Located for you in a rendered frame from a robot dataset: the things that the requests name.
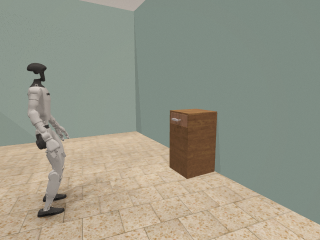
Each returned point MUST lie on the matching robot right hand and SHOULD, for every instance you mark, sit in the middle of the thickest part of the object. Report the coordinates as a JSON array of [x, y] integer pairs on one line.
[[52, 145]]

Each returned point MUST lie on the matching robot left forearm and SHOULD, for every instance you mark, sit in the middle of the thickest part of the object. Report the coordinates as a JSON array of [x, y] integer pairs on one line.
[[53, 122]]

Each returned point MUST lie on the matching cabinet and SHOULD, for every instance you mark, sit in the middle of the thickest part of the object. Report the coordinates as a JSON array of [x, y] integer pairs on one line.
[[192, 149]]

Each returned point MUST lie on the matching robot right forearm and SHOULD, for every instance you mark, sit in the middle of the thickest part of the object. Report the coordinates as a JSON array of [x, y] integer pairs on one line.
[[38, 123]]

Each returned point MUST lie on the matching drawer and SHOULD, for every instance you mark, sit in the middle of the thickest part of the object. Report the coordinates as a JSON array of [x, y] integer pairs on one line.
[[182, 119]]

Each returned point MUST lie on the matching robot left hand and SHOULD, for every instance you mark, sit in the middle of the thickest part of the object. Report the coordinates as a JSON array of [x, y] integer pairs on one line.
[[61, 130]]

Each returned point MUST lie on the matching left robot foot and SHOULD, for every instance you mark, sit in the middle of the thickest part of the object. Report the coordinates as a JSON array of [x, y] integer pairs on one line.
[[57, 197]]

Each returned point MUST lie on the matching robot right upper arm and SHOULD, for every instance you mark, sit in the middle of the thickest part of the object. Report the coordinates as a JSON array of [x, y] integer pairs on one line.
[[34, 96]]

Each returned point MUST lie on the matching humanoid robot head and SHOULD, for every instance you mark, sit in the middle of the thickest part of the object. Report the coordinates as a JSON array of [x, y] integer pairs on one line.
[[37, 68]]

